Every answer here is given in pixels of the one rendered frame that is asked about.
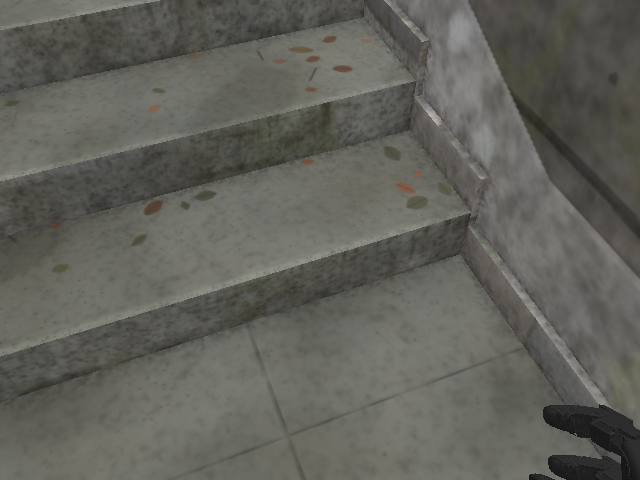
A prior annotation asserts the right robot hand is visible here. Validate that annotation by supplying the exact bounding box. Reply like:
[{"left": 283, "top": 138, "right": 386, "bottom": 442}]
[{"left": 529, "top": 404, "right": 640, "bottom": 480}]

